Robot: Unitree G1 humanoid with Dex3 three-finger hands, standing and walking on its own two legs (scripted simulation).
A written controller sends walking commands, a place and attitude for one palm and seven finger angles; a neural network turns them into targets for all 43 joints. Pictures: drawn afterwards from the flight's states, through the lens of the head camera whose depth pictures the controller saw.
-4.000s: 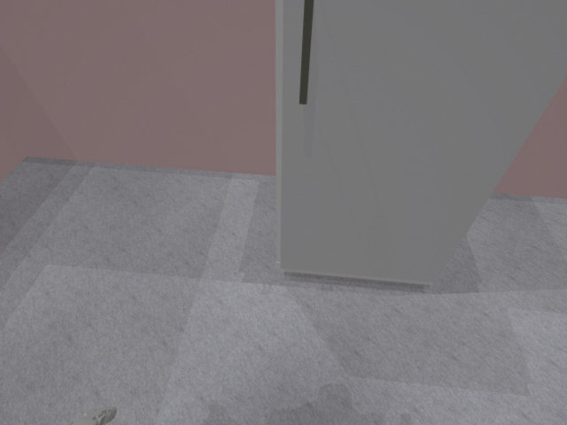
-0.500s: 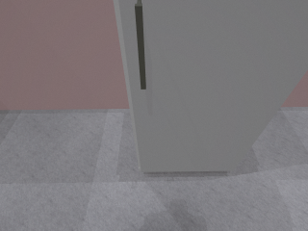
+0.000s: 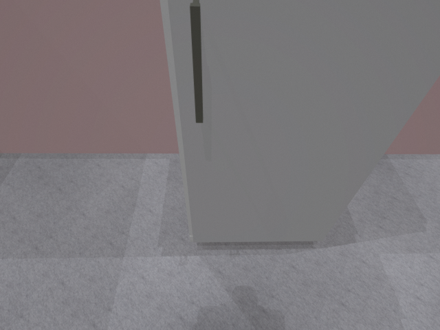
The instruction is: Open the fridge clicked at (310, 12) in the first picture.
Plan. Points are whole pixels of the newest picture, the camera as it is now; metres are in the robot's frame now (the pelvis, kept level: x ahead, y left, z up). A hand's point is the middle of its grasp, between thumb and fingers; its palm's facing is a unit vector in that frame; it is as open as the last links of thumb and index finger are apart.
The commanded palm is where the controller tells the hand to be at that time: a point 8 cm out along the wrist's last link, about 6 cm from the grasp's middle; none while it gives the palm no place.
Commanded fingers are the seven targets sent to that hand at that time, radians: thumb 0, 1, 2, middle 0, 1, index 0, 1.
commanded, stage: come to a stop and stand still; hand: left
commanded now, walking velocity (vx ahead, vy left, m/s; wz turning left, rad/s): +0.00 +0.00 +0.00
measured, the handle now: (197, 68) +0.57 +0.08 +0.19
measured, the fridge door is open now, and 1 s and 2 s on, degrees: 0 0 0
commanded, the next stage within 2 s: look again from close up in 0.04 s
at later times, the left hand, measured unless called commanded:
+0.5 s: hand out of the picture +0.03 +0.18 -0.18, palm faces +0.02 -0.98 -0.20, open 7.4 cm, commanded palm none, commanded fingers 0.00 0.90 0.90 -0.20 -0.30 -0.20 -0.30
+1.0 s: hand out of the picture +0.01 +0.18 -0.18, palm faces +0.01 -0.99 -0.17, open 7.4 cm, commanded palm none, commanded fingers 0.00 0.90 0.90 -0.20 -0.30 -0.20 -0.30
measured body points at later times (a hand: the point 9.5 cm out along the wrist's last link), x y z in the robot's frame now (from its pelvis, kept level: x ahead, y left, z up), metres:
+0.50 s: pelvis +0.03 +0.01 -0.01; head +0.02 +0.01 +0.44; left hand +0.03 +0.23 -0.16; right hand +0.04 -0.22 -0.16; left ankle +0.05 +0.08 -0.74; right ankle -0.02 -0.11 -0.74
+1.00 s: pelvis +0.02 +0.01 +0.00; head +0.03 +0.02 +0.45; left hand +0.01 +0.23 -0.17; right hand +0.04 -0.22 -0.16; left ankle +0.05 +0.08 -0.74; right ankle -0.02 -0.11 -0.74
